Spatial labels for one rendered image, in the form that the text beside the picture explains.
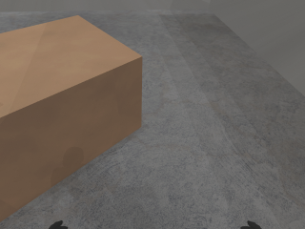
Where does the pedestal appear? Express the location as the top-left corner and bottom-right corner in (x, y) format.
(0, 15), (143, 222)

